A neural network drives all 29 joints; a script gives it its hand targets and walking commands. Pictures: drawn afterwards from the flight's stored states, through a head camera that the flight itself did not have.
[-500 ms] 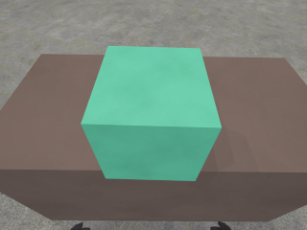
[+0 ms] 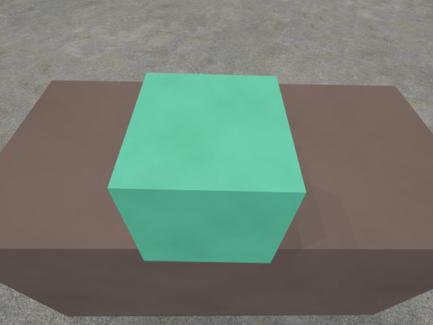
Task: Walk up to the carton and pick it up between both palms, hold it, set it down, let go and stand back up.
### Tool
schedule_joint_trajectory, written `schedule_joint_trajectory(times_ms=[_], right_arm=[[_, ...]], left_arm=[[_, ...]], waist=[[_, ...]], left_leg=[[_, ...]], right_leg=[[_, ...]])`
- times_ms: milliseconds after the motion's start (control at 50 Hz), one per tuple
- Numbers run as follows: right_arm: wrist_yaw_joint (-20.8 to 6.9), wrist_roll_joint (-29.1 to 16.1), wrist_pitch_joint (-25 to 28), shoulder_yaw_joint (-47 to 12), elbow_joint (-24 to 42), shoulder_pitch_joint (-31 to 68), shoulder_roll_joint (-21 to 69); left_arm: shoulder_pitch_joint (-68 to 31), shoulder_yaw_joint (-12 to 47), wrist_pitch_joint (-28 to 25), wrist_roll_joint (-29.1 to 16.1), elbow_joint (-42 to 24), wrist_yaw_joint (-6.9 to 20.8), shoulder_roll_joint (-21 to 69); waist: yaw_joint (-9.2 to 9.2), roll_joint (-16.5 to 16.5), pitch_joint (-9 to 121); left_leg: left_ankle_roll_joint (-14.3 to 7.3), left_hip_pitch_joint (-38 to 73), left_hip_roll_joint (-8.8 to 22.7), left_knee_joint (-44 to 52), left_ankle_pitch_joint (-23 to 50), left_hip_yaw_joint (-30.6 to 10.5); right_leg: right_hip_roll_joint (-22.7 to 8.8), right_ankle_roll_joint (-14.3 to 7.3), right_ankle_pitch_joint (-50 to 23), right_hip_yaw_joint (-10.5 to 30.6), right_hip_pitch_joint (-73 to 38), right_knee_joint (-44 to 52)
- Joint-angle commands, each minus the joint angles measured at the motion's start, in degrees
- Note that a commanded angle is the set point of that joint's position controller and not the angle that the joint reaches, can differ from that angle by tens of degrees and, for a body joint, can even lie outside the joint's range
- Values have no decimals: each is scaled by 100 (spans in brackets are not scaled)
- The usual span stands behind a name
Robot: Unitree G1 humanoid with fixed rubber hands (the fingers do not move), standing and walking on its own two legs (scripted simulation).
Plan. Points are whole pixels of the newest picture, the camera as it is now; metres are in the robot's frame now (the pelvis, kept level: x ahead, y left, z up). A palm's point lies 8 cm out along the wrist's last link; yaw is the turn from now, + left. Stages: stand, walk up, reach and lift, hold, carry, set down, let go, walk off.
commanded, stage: stand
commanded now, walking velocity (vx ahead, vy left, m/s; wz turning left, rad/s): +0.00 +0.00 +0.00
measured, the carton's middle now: (209, 169) +0.40 +0.01 +0.06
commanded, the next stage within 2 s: walk up in 1.34 s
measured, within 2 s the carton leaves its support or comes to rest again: neither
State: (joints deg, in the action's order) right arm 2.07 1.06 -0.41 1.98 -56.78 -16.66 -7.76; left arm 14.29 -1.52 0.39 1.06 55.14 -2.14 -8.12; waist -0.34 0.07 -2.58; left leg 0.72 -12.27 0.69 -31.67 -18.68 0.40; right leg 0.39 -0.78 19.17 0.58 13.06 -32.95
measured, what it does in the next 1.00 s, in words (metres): stands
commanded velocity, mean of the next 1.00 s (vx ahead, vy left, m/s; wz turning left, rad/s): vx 0.00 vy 0.00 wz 0.00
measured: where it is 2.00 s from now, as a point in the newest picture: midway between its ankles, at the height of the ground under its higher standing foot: outside the picture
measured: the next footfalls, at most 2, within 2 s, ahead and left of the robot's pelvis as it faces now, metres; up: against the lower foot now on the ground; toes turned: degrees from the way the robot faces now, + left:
none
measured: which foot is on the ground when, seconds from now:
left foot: down 0.00-1.00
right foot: down 0.00-1.00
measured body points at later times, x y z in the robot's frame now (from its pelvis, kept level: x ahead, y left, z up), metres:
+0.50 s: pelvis +0.01 +0.00 +0.01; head +0.02 +0.00 +0.46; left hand -0.01 +0.20 -0.16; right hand -0.01 -0.20 -0.16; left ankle -0.02 +0.13 -0.73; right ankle -0.02 -0.11 -0.73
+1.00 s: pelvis +0.00 +0.00 +0.01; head +0.02 -0.01 +0.46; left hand -0.03 +0.18 -0.16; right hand -0.04 -0.19 -0.16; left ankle -0.02 +0.13 -0.73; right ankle -0.02 -0.11 -0.73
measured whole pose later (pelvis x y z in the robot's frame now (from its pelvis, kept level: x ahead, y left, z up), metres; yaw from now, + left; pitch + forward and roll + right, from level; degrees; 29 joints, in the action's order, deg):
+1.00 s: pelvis +0.00 +0.00 +0.01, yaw +0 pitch -2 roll +0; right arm 3.1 0.6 -0.3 0.6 -69.1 -17.9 -3.4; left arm 17.8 -0.7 -0.5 0.7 67.6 -2.8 -3.7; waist 0.0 -0.2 -3.4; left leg 1.3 -7.2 1.3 -25.8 -16.3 0.1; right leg 1.0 -1.1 16.6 0.2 7.8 -26.7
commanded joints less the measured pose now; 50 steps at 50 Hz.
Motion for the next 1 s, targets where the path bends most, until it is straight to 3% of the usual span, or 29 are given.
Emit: schedule_joint_trajectory(times_ms=[0, 20, 80, 100, 120, 140, 200, 220, 240, 260, 300, 320, 340, 400, 420, 480, 540, 560, 600, 680, 700, 720, 760, 800, 840, 860, 880, 900, 980], right_arm=[[4, -22, 84, 114, -3, -385, -470], [53, 31, 66, 107, -81, -324, -539], [55, -26, 86, 161, -324, -506, -599], [44, 18, 105, 77, -356, -391, -413], [33, -28, 103, 105, -409, -523, -409], [55, -17, 112, 92, -527, -559, -376], [47, -17, 89, 88, -641, -543, -498], [60, -28, 99, 58, -619, -315, -329], [65, -45, 74, 37, -695, -509, -278], [57, -87, 77, 49, -774, -580, -289], [133, -55, 89, 72, -773, -321, -375], [90, 6, 79, 99, -752, -182, -463], [109, -6, 85, 71, -837, -505, -387], [124, -50, 94, 7, -1020, -560, -100], [79, -71, 91, 40, -1022, -603, -273], [106, -33, 36, -39, -1066, -542, -25], [138, -32, 18, 57, -1105, -470, -306], [143, -51, 32, -72, -1087, -370, 33], [128, -56, 8, -63, -1150, -508, 7], [122, -49, 53, -91, -1169, -586, 3], [101, -64, 58, -48, -1159, -550, -6], [128, -23, 64, -107, -1243, -670, 176], [113, -34, 49, -81, -1221, -648, -38], [151, 2, 51, -86, -1223, -607, -17], [143, -52, 54, -41, -1200, -576, -199], [120, -38, 35, -62, -1208, -568, -19], [114, -24, 22, -51, -1190, -643, -64], [135, -37, 41, -107, -1218, -740, 44], [134, -70, 48, -43, -1244, -761, 19]], left_arm=[[269, -105, -86, -43, 1, -26, -453], [472, -169, -80, -44, 12, -14, -585], [397, -133, -114, 38, 278, -65, -465], [613, -102, -108, -49, 327, -46, -348], [404, -89, -131, -16, 388, -36, -312], [362, -138, -126, -43, 366, -88, -460], [337, -138, -163, -17, 508, -37, -502], [488, -73, -171, -45, 589, -44, -212], [709, -28, -158, -25, 742, -69, -122], [594, -23, -184, -24, 732, -81, -183], [581, -28, -153, -36, 774, -110, -130], [645, -54, -131, 4, 819, -101, -177], [414, -60, -116, -21, 771, -125, -289], [872, -77, -78, -31, 974, -130, -189], [789, -51, -86, 0, 1067, -130, -181], [729, -44, -93, -22, 1072, -113, -160], [594, -63, -145, -20, 991, -117, -310], [787, -49, -153, -27, 1058, -92, -168], [727, -61, -116, -7, 1047, -118, -263], [883, 3, -113, -25, 1168, -140, -154], [855, 15, -111, -16, 1213, -140, 23], [970, -4, -104, -24, 1193, -154, -59], [850, 25, -101, -72, 1165, -97, -23], [833, 2, -103, -1, 1173, -118, 20], [702, -5, -117, -38, 1138, -112, -24], [922, 17, -119, -30, 1130, -125, 28], [864, 47, -120, -22, 1186, -133, 37], [959, 5, -123, -31, 1223, -106, -117], [767, 63, -166, -38, 1121, -105, 157]], waist=[[21, 74, -120], [137, -68, -58], [8, 109, -45], [142, -26, -5], [-39, 98, 31], [1, 114, 70], [-70, -214, -184], [17, -9, -161], [97, 234, -230], [-26, 51, -81], [83, 126, -80], [163, -189, -172], [-38, 127, -355], [113, -135, -125], [43, 55, -306], [19, 76, -433], [27, -149, -463], [114, 62, -409], [27, -118, -545], [55, 191, -400], [9, 166, -495], [46, -139, -536], [30, -106, -682], [102, 147, -460], [40, 32, -602], [102, -416, -495], [-15, -130, -552], [37, 195, -439], [-12, -139, -238]], left_leg=[[-245, -138, 264, 572, 1311, -261], [-243, -47, 337, 635, 1415, -295], [-188, 188, 287, 709, 1415, -263], [-248, 61, 375, 640, 1553, -363], [-209, 259, 345, 669, 1510, -278], [-207, 301, 361, 655, 1592, -248], [-196, 326, 339, 768, 1613, -260], [-281, 382, 441, 755, 1806, -329], [-172, 247, 400, 733, 1922, -313], [-188, 312, 389, 755, 2056, -237], [-240, 354, 382, 762, 1803, -307], [-201, 288, 363, 782, 1833, -258], [-200, 175, 360, 778, 1765, -258], [-166, 608, 356, 920, 1511, -285], [-173, 548, 376, 886, 1583, -291], [-171, 392, 361, 885, 1459, -268], [-151, 184, 305, 996, 1638, -178], [-151, 409, 384, 950, 1530, -254], [-153, 265, 353, 985, 1401, -204], [-136, 462, 416, 964, 1482, -293], [-133, 220, 373, 912, 1465, -230], [-134, 201, 358, 936, 1316, -240], [-152, 230, 370, 1014, 1370, -264], [-164, 248, 395, 999, 1236, -338], [-138, 244, 376, 1006, 1353, -262], [-178, 215, 341, 985, 1151, -217], [-137, 231, 326, 983, 1174, -216], [-148, 417, 396, 1051, 1308, -266], [-146, 408, 390, 996, 1359, -240]], right_leg=[[-454, -227, -1489, 423, -55, 778], [-361, -230, -1340, 360, -79, 827], [-451, -209, -1740, 400, -180, 857], [-422, -206, -1781, 388, -316, 852], [-467, -215, -1793, 383, -244, 865], [-445, -164, -2138, 372, -267, 816], [-428, -165, -1821, 362, -125, 857], [-411, -217, -1820, 289, -66, 877], [-400, -153, -1938, 223, -293, 870], [-484, -221, -2110, 300, -477, 805], [-477, -205, -2193, 369, -401, 941], [-455, -173, -2080, 321, -414, 885], [-521, -179, -2299, 332, -379, 953], [-424, -181, -1591, 323, -183, 959], [-407, -171, -1709, 307, -133, 1027], [-418, -149, -1655, 275, -159, 1001], [-542, -132, -1777, 390, -356, 1101], [-418, -145, -1591, 319, -233, 1136], [-500, -168, -1670, 385, -289, 1139], [-442, -151, -1495, 306, -158, 1199], [-431, -102, -1726, 341, -297, 1222], [-530, -220, -1599, 388, -238, 1191], [-477, -177, -1394, 386, -80, 1177], [-360, -73, -1367, 241, -154, 1200], [-424, -138, -1249, 413, -93, 1250], [-429, -188, -1335, 404, -130, 1242], [-377, -127, -1394, 360, -86, 1255], [-422, -143, -1204, 341, -50, 1252], [-452, -158, -1597, 385, -223, 1182]])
